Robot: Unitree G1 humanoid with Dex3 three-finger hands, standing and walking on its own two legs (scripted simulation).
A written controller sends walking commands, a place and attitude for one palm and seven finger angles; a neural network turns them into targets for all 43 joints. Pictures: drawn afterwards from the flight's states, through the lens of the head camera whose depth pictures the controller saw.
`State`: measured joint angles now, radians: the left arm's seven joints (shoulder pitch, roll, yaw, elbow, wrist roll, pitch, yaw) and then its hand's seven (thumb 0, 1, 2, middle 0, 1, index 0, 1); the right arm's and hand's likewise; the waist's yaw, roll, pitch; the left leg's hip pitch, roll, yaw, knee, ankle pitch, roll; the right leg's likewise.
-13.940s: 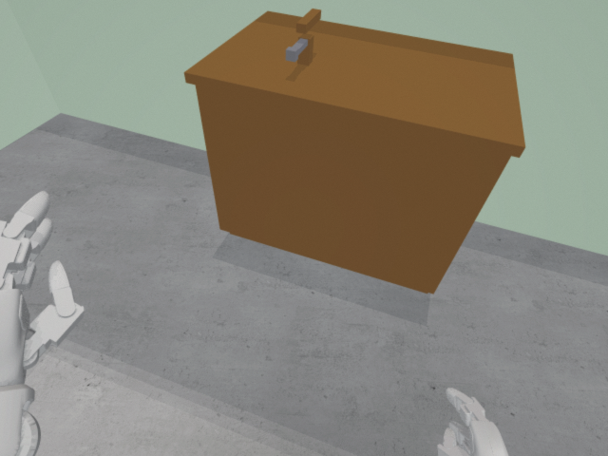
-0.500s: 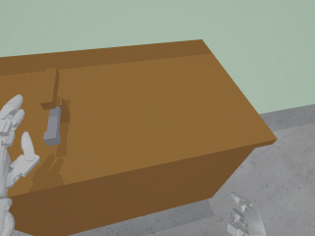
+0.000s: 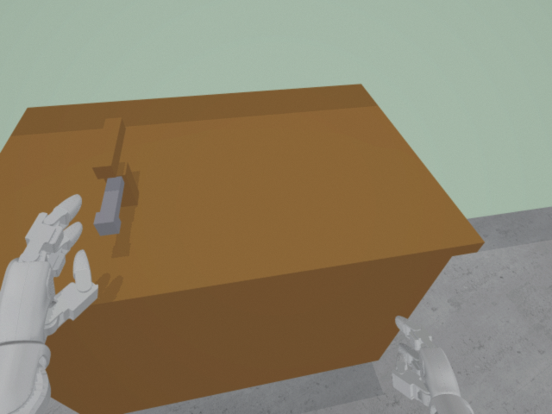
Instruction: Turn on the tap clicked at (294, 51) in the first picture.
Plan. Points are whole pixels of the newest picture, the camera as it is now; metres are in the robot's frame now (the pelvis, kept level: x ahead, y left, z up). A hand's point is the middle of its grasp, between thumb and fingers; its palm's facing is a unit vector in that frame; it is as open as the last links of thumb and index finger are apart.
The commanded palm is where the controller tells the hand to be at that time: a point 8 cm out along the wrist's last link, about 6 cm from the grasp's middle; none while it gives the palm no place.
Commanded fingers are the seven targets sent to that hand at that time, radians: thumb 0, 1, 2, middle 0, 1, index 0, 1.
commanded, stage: turn the palm inward beside the body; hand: left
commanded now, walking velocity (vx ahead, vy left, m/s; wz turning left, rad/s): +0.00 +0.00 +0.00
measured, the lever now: (107, 223) +0.35 +0.30 +0.08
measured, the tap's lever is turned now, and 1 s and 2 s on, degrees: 0 0 0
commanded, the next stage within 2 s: reach beside the lever's end, fingers flat in 1.86 s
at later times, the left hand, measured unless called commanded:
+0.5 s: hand (106, 267) +0.23 +0.22 +0.16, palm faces +0.46 -0.85 -0.27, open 7.4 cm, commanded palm +0.17 +0.26 +0.16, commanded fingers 0.00 0.90 0.90 -0.20 -0.30 -0.20 -0.30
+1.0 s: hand (103, 285) +0.22 +0.23 +0.13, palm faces +0.45 -0.87 -0.19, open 7.4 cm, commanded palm +0.17 +0.27 +0.15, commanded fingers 0.00 0.90 0.90 -0.20 -0.30 -0.20 -0.30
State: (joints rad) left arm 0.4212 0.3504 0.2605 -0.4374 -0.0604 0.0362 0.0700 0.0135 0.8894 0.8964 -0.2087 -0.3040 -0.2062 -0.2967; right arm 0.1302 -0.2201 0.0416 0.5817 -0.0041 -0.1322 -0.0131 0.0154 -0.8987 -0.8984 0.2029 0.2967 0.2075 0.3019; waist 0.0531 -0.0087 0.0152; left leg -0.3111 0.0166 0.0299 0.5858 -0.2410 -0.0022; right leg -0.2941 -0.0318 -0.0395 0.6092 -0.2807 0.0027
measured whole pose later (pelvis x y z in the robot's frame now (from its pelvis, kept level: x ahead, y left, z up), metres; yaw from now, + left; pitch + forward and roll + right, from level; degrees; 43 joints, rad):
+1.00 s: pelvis +0.04 -0.01 -0.01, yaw +2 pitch +1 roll -1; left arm 0.51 0.26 0.25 -0.49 -0.19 0.06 0.11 0.01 0.89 0.90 -0.20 -0.30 -0.20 -0.30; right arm 0.20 -0.22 0.06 0.60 0.02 -0.21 -0.10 0.02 -0.90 -0.90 0.20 0.30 0.21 0.30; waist 0.09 0.04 -0.07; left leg -0.36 0.01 -0.06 0.70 -0.35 -0.02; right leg -0.31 -0.01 -0.08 0.68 -0.38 -0.02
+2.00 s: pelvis +0.04 -0.03 -0.01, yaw +2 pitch +0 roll -1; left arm 0.55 0.23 0.21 -0.53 -0.23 0.07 0.14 0.01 0.89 0.90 -0.20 -0.30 -0.20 -0.30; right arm 0.21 -0.24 0.05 0.62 0.03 -0.25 -0.10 0.02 -0.90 -0.90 0.20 0.30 0.21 0.30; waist 0.08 0.05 -0.07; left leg -0.37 0.02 -0.08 0.71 -0.35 -0.04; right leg -0.31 0.00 -0.10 0.69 -0.39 -0.04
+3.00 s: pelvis +0.03 -0.02 -0.01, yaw +1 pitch +2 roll -1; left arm 0.24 0.26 0.32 -0.12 -0.22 -0.01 0.13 0.01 0.90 0.90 -0.18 -0.24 -0.18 -0.24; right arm 0.19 -0.24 0.04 0.67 0.03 -0.21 -0.11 0.02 -0.90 -0.90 0.20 0.30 0.21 0.30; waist 0.05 0.03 -0.05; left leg -0.38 0.01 -0.06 0.67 -0.32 -0.02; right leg -0.34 0.00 -0.07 0.65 -0.35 -0.02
